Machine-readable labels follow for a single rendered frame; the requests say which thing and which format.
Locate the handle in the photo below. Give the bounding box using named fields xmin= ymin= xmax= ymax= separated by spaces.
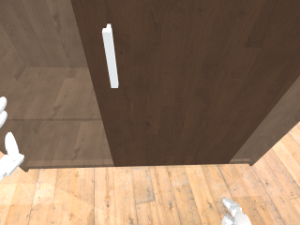
xmin=102 ymin=23 xmax=119 ymax=88

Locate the wardrobe door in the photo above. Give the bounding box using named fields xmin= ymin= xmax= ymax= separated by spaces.
xmin=232 ymin=76 xmax=300 ymax=159
xmin=70 ymin=0 xmax=300 ymax=167

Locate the robot right hand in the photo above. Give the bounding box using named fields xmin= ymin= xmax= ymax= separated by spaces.
xmin=221 ymin=197 xmax=251 ymax=225

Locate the robot left hand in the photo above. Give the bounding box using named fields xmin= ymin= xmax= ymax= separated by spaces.
xmin=0 ymin=97 xmax=24 ymax=181

